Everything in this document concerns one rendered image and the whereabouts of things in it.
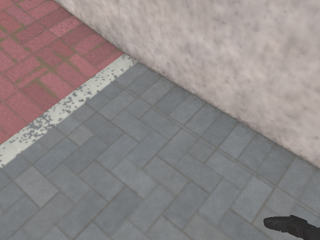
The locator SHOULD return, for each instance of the right robot hand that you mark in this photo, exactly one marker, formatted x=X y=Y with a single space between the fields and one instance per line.
x=293 y=225

